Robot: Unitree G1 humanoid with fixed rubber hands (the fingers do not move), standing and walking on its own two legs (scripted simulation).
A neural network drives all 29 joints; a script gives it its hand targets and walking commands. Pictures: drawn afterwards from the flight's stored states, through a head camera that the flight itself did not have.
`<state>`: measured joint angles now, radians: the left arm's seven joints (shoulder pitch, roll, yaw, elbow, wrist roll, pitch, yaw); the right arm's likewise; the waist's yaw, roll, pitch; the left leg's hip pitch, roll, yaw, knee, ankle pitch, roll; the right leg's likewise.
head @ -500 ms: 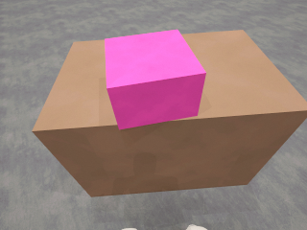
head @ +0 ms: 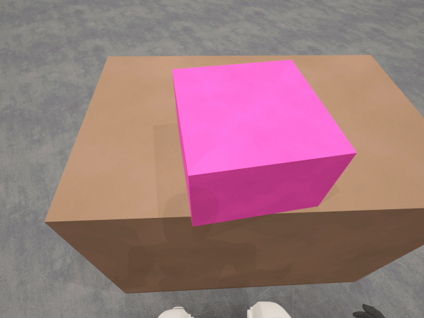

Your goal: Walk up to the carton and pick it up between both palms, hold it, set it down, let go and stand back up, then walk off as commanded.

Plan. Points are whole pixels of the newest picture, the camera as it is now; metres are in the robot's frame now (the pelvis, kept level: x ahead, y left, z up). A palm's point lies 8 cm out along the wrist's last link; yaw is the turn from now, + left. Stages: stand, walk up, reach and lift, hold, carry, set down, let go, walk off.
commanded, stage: walk up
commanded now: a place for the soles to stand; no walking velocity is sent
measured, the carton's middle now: (245, 137) +0.47 -0.06 +0.05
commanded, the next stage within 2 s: reach and lift in 1.66 s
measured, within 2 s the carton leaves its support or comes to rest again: neither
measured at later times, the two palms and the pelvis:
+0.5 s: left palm out of the picture +0.13 +0.28 -0.10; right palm out of the picture +0.11 -0.33 -0.12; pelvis +0.01 -0.03 -0.01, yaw +0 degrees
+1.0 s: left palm out of the picture +0.13 +0.27 -0.09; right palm out of the picture +0.11 -0.34 -0.11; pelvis +0.02 -0.03 -0.01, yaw -1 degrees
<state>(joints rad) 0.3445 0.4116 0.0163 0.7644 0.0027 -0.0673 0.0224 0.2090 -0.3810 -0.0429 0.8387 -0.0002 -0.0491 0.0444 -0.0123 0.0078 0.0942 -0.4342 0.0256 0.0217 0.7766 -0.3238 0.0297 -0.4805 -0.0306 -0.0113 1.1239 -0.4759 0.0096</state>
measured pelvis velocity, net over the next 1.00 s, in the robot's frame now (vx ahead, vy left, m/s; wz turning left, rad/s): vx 0.02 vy -0.03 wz -0.01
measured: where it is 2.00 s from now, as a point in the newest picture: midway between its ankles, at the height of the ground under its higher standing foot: outside the picture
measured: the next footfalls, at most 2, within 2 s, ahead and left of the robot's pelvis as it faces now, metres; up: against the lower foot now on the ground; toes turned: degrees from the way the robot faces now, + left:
right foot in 0.24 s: +0.12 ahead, -0.15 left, +0.00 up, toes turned -1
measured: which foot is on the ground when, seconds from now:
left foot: down 0.00-1.00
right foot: up 0.00-0.22, down 0.24-1.00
